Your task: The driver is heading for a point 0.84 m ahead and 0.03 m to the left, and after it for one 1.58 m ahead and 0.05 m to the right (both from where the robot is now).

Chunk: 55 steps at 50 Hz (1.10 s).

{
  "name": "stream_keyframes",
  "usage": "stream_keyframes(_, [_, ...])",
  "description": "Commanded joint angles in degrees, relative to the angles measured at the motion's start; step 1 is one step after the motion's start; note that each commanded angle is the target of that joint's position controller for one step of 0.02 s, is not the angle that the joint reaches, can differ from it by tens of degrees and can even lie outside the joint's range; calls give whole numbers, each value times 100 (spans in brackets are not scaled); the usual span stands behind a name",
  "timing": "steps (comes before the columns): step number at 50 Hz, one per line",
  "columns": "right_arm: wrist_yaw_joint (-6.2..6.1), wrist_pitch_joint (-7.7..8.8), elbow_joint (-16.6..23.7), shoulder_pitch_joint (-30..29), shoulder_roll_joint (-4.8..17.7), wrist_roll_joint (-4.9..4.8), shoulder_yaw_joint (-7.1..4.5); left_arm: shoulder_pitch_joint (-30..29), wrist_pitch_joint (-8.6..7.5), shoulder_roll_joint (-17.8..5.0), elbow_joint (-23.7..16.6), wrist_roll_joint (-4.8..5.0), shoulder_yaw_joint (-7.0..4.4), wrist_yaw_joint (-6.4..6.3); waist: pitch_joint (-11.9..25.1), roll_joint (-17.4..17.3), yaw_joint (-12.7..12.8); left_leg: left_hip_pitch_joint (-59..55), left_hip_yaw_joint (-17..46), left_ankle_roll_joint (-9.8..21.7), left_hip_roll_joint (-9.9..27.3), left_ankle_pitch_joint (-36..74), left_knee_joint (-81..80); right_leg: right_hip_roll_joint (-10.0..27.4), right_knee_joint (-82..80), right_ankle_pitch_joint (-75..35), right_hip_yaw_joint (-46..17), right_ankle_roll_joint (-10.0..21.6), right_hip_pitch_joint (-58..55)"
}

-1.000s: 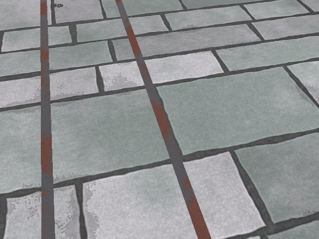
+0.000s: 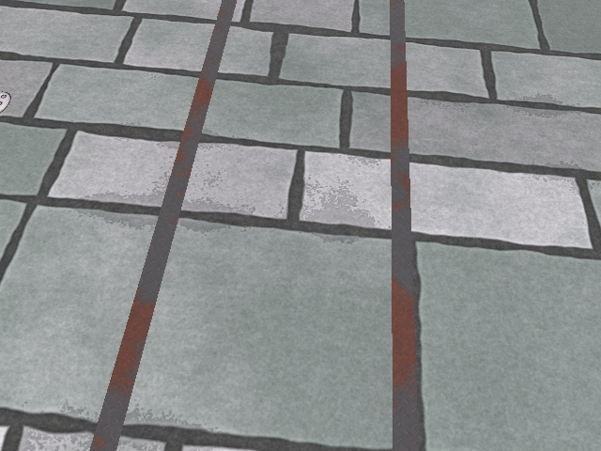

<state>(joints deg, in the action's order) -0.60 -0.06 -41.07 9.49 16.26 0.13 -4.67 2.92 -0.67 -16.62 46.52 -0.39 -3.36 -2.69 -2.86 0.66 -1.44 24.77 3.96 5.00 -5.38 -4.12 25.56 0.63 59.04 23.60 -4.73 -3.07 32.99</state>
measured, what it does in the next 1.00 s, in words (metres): walks ahead: right foot, then left foot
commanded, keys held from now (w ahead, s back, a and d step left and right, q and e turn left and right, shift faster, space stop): q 0.24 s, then no key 0.04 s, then w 0.72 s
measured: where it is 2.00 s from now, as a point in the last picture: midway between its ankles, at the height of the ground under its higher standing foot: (246, 367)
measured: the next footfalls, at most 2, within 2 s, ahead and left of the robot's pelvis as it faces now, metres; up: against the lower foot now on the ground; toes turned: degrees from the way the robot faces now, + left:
right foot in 0.24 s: +0.11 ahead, -0.16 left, +0.00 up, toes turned +15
left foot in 0.66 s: +0.10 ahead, +0.11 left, +0.00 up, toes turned +15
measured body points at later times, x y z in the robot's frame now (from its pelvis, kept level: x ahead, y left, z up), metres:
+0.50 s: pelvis +0.06 -0.05 +0.01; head +0.07 -0.07 +0.46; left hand +0.05 +0.24 -0.09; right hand +0.28 -0.28 -0.09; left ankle +0.03 +0.10 -0.67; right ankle +0.07 -0.17 -0.73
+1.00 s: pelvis +0.22 +0.03 +0.00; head +0.25 +0.04 +0.45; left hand +0.36 +0.31 -0.09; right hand +0.29 -0.25 -0.11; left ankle +0.06 +0.10 -0.73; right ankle +0.43 -0.07 -0.69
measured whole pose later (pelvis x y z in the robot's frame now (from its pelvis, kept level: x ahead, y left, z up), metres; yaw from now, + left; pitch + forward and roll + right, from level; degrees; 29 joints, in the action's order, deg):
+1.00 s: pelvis +0.22 +0.03 +0.00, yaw +15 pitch +3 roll +1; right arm 0.1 3.7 -44.8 24.6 15.7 -1.0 -3.0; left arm 4.8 -4.9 -16.4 40.4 0.9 -2.2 2.8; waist -0.8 2.7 -4.8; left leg -2.3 0.0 1.4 -1.9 -17.8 12.7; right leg 4.3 36.0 -1.8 -0.4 -0.1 38.2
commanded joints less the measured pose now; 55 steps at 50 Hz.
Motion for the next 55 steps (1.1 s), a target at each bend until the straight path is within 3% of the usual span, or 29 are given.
stream_keyframes(1, [-127, 15, 518, -74, 966, -32, -257, 529, 30, -420, -179, 0, -111, -72, 1249, -655, 188, -953, 1699, 902, 1352, 240, -749, -80, -556, -383, -34, -118, -245])
stream_keyframes(4, [-173, -58, 610, -118, 947, -32, -251, 340, 25, -448, -282, 27, -122, -60, 1115, -826, 98, -808, 1941, 750, 1234, -838, -821, -141, -1042, -580, -97, -141, -361])
stream_keyframes(8, [-180, -138, 697, -53, 923, -17, -246, 328, -93, -492, -365, 75, -137, 17, 1046, -1028, 19, -985, 2340, 666, 1218, -903, -710, -241, -1808, -444, -120, -47, -686])
stream_keyframes(11, [-197, -218, 802, -156, 906, -93, -230, 789, -182, -544, -280, 106, -184, 122, 1030, -1062, 277, -927, 2455, 462, 1032, -506, -389, -285, -3203, -952, 44, 163, -1533])
stream_keyframes(12, [-210, -242, 825, -75, 802, -125, -199, 1032, -186, -726, -220, 67, -254, 139, 1052, -883, 338, -570, 2274, 237, 787, -801, -106, 73, -3725, -1322, -94, 303, -2157])
stream_keyframes(13, [-201, -254, 830, 180, 459, -94, -112, 1104, -151, -1122, -264, -66, -335, 128, 1111, 240, 159, 175, 1463, -78, 215, -2078, 1127, 1349, -4024, -1590, -1150, 749, -2766])
stream_keyframes(14, [-170, -164, 1077, 5, 651, -112, -184, 930, -105, -1371, -326, -284, -378, 145, 706, 1795, 54, 1181, 488, -366, -506, -3168, 2301, 2150, -4366, -2594, -2568, 1679, -2385])
stream_keyframes(15, [-128, -84, 966, 137, 1054, 5, -285, 674, -136, -1068, -537, -265, -317, 125, 788, 1288, 52, 1248, 732, -514, -103, -2887, 3387, 2270, -4362, -2215, -2590, 1897, -2352])
stream_keyframes(16, [-94, -90, 814, 237, 1085, -33, -312, 492, -140, -800, -613, -147, -255, 93, 773, 838, 4, 1322, 680, -551, -9, -2375, 3673, 1884, -4304, -1432, -2003, 1611, -2409])
stream_keyframes(17, [-96, -131, 672, 323, 875, -26, -261, 469, -138, -660, -623, -28, -215, 81, 669, 663, 13, 1429, 574, -627, 70, -2000, 3790, 1473, -4341, -484, -1615, 1319, -2514])
stream_keyframes(18, [-80, -139, 657, 329, 701, 6, -200, 611, -144, -631, -568, 68, -190, 66, 530, 734, 102, 1676, 520, -690, 113, -1741, 3963, 1380, -4458, 51, -1590, 1283, -2639])
stream_keyframes(20, [-2, -59, 685, 171, 480, -49, -105, 993, -159, -636, -465, 53, -169, 58, 332, 792, 265, 1711, 224, -737, 193, -1451, 3766, 1211, -4723, 380, -1343, 1294, -2661])
stream_keyframes(24, [57, 176, 869, -496, 307, -71, 23, 1394, -233, -852, -388, 77, -223, 85, 193, 899, 583, 1191, -338, -749, 549, -1223, 2197, 1176, -4880, -151, -986, 1333, -2748])
stream_keyframes(27, [112, 298, 881, -566, 274, -139, 63, 1553, -256, -1049, -346, 122, -272, 159, 132, 1027, 636, 259, -574, -619, 499, -1472, 1200, 1216, -4847, -333, -787, 1386, -2346])
stream_keyframes(29, [142, 344, 846, -434, 365, -179, 42, 1616, -240, -1105, -318, 189, -282, 227, 87, 993, 550, -257, -648, -473, 452, -1353, 631, 1308, -4752, -234, -845, 1442, -2144])
stream_keyframes(30, [154, 366, 772, -239, 361, -187, 35, 1551, -218, -1084, -319, 232, -267, 253, 93, 906, 389, -719, -701, -374, 413, -979, 164, 1295, -4626, -211, -813, 1403, -1952])
stream_keyframes(32, [117, 359, 526, 446, 478, -199, -43, 1526, -227, -819, -300, 206, -167, 296, 363, 683, 10, -2100, -596, -188, 420, -755, -239, 1102, -4054, -454, -608, 1160, -1348])
stream_keyframes(33, [57, 353, 410, 1117, 657, -181, -106, 1339, -279, -457, -375, 126, -46, 331, 738, 323, -332, -3139, 160, 4, 1016, -959, -345, 755, -3018, -494, -183, 838, -701])
stream_keyframes(34, [2, 307, 376, 1668, 1347, -73, -255, 1287, -421, -13, -667, 14, 89, 367, 1173, -1305, -391, -4264, 2076, 604, 2362, -1113, -572, 79, -941, 258, 670, 417, 738])
stream_keyframes(35, [64, 337, 268, 1923, 1402, -35, -292, 1034, -536, -484, -825, 167, -33, 330, 946, -1519, -571, -3902, 3285, 1285, 2883, -2096, -1112, 48, 231, 981, 397, 363, 1696])
stream_keyframes(36, [104, 402, 287, 1667, 1009, -50, -161, 911, -571, -829, -823, 268, -140, 338, 379, -1090, -447, -3572, 2979, 1222, 2669, -2635, -1239, 379, 745, 592, 183, 467, 2063])
stream_keyframes(37, [127, 444, 331, 1391, 757, -35, -70, 880, -572, -786, -769, 272, -136, 365, 117, -985, -318, -3244, 2462, 1063, 2354, -2560, -1357, 517, 782, 20, 179, 527, 2088])
stream_keyframes(39, [155, 450, 390, 936, 583, -31, 11, 869, -544, -665, -726, 120, -132, 406, -150, -773, -63, -2609, 1728, 891, 2014, -1453, -1602, 704, 414, -709, 176, 458, 1814])
stream_keyframes(42, [114, 464, 350, 862, 627, -22, -4, 791, -503, -407, -744, 68, -56, 456, -64, -624, 53, -2212, 907, 840, 1740, -4, -1781, 661, -230, -1481, 366, 242, 1389])
stream_keyframes(46, [38, 456, 132, 1117, 827, -72, -50, 32, -515, -153, -965, 94, 87, 505, -140, -583, -169, -1761, 234, 654, 1528, 434, -1788, 390, -1923, -2587, 549, 187, 545])
stream_keyframes(48, [35, 465, 0, 1336, 940, -129, -79, -284, -518, -205, -1087, 139, 93, 556, -204, -577, -258, -1812, 258, 630, 1673, 262, -1795, 291, -2345, -2806, 544, 260, 289])
stream_keyframes(52, [20, 408, -188, 1432, 1030, -174, -119, -424, -533, -434, -1237, 146, 24, 634, -208, -564, -109, -2534, 307, 452, 1999, 894, -1422, 198, -2834, -2383, 462, 579, 119])
stream_keyframes(54, [1, 342, -211, 1369, 1138, -141, -141, 155, -522, -660, -1142, 115, -94, 592, 286, -664, 271, -2738, 121, 290, 1862, 2764, -502, -120, -2916, -1993, 759, 806, -871])
stream_keyframes(55, [-20, 305, -212, 1390, 1045, -107, -92, 1004, -496, -877, -920, 108, -218, 531, 859, -611, 688, -2431, -107, 136, 1593, 3340, 584, -213, -2900, -2032, 864, 982, -2100])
